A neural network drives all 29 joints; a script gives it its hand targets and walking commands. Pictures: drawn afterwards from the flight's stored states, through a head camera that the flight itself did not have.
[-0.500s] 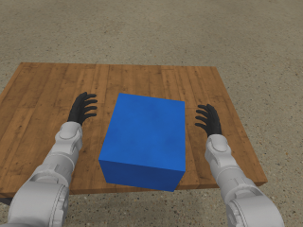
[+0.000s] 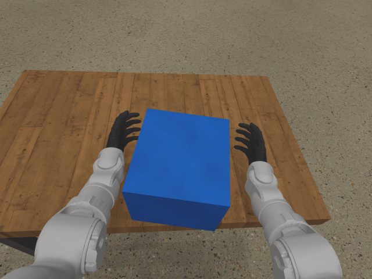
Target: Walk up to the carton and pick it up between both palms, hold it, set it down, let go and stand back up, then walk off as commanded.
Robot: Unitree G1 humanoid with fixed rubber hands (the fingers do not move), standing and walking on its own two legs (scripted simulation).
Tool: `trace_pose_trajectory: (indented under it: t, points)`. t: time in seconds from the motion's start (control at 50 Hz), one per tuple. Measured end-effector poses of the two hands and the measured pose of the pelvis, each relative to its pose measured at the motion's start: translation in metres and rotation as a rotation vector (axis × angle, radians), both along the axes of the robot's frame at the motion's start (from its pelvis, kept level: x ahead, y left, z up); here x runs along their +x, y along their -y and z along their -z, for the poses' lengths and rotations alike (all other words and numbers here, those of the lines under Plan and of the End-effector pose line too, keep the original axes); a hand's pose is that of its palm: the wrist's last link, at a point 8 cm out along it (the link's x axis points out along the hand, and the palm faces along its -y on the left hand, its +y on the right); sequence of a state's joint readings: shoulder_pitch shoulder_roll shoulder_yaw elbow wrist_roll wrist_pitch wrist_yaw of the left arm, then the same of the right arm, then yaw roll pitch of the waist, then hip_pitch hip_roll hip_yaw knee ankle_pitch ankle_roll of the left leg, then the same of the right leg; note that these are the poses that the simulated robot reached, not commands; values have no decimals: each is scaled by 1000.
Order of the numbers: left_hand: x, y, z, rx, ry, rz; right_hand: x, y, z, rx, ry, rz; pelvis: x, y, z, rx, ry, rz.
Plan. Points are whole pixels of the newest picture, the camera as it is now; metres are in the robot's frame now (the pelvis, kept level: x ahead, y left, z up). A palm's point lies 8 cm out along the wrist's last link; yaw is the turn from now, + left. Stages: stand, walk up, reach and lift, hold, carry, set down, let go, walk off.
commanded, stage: reach and lift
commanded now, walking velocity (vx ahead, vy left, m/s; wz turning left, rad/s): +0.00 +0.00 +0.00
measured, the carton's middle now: (180, 169) +0.36 +0.00 +0.01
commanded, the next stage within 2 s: none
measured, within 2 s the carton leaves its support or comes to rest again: leaves its support in 1.40 s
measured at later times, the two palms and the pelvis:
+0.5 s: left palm (122, 145) +0.40 +0.14 +0.04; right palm (245, 158) +0.38 -0.15 +0.03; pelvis +0.00 +0.00 +0.00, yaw +0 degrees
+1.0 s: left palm (124, 150) +0.39 +0.14 +0.04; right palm (248, 161) +0.37 -0.15 +0.03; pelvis +0.00 -0.02 +0.01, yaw +0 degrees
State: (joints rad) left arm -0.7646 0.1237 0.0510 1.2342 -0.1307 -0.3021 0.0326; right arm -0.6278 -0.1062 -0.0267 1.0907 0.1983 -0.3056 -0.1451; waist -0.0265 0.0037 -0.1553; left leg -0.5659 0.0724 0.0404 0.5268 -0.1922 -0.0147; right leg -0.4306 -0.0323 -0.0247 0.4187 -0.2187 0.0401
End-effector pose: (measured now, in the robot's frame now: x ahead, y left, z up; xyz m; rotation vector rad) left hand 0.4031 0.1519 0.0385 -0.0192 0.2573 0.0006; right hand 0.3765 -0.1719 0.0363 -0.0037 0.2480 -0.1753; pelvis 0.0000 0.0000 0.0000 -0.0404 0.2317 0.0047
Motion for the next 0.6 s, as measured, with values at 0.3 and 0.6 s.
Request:
trace_pose_trajectory:
  t: [0.3, 0.6]
  points:
    - [3, 6, 1, 17, -3, -5, 2, -20, 3, 51, 14, 28, 1, 0, 0, 0, -1, 0]
    - [-1, 12, 3, 23, -5, 4, -4, -24, 5, 44, 31, 45, -3, 3, -1, 4, 5, 0]
